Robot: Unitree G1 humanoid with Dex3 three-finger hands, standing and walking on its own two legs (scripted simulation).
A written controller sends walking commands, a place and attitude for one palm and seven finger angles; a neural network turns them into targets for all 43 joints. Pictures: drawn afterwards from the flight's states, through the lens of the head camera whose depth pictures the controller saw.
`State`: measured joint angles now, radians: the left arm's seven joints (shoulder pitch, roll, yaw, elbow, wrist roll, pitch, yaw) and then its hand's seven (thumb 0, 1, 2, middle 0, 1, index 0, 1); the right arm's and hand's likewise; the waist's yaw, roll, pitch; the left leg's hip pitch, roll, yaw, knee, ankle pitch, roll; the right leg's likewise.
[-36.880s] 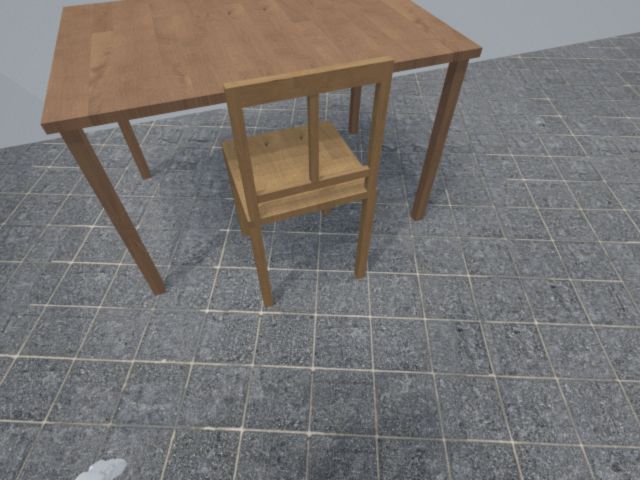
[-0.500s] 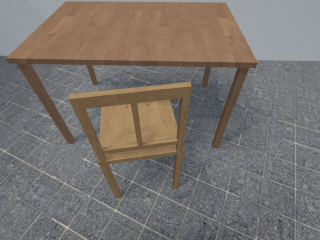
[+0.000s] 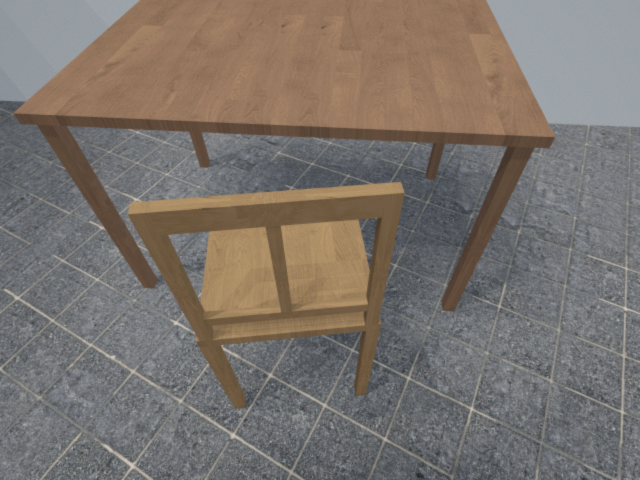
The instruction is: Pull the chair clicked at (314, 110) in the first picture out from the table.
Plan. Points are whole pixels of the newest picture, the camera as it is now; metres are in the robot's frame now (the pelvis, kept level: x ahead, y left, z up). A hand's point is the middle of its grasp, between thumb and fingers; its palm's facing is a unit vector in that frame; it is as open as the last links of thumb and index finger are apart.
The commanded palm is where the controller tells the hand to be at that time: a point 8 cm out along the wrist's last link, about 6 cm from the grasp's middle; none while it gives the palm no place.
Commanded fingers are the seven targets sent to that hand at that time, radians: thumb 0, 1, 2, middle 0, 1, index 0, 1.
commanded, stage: come to a stop and stand still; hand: left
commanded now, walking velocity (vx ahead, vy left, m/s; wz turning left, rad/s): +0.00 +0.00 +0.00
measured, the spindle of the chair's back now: (280, 270) +0.46 +0.10 -0.08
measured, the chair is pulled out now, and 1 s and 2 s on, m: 0.17 0.17 0.17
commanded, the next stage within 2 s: look again from close up in 1.16 s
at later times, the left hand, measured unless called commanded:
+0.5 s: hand out of the picture +0.12 +0.21 -0.15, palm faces +0.00 -0.95 -0.33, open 7.4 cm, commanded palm none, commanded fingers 0.00 0.90 0.90 -0.20 -0.30 -0.20 -0.30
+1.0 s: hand out of the picture +0.08 +0.22 -0.16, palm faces -0.07 -0.97 -0.23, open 7.4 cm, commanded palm none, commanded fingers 0.00 0.90 0.90 -0.20 -0.30 -0.20 -0.30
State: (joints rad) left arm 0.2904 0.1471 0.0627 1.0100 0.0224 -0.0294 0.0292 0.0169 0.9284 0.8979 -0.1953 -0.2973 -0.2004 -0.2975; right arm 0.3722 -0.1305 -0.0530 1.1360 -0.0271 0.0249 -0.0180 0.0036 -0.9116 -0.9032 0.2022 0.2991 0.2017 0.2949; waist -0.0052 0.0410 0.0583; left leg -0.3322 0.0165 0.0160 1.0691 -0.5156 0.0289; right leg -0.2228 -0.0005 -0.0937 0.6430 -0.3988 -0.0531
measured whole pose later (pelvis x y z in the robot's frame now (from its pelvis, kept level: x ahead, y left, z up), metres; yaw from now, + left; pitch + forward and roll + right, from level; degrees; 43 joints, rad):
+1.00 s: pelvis +0.02 +0.04 +0.01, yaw -3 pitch -1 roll +0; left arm 0.25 0.20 -0.01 0.96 0.02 0.02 0.03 0.01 0.91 0.90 -0.20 -0.30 -0.20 -0.30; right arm 0.28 -0.18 0.00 0.96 -0.02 0.01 -0.01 0.01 -0.94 -0.90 0.20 0.30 0.20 0.30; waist -0.01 0.00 0.04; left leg -0.33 -0.03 0.02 0.58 -0.24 0.05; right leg -0.19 -0.04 -0.02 0.57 -0.37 0.01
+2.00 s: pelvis +0.04 +0.00 +0.02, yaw -4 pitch -1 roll +1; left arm 0.28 0.18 -0.02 1.08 0.01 -0.01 0.04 0.01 0.91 0.90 -0.19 -0.30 -0.20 -0.30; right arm 0.24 -0.16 0.01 1.12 0.00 -0.02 -0.02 0.00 -0.92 -0.90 0.20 0.30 0.20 0.29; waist 0.00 -0.02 0.04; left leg -0.21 -0.01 0.01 0.44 -0.21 0.00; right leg -0.09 -0.01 -0.02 0.44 -0.34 -0.01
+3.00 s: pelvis +0.03 -0.03 +0.01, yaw +2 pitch +0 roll +0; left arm 0.35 0.17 0.01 1.04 0.02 0.03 0.03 0.01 0.91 0.90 -0.19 -0.30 -0.20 -0.30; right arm 0.27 -0.14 -0.02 1.11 -0.01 0.02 -0.03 0.00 -0.91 -0.90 0.20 0.30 0.20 0.30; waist -0.01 -0.01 0.05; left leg -0.31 0.01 -0.11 0.54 -0.23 -0.03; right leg -0.12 0.03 -0.14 0.49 -0.38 -0.07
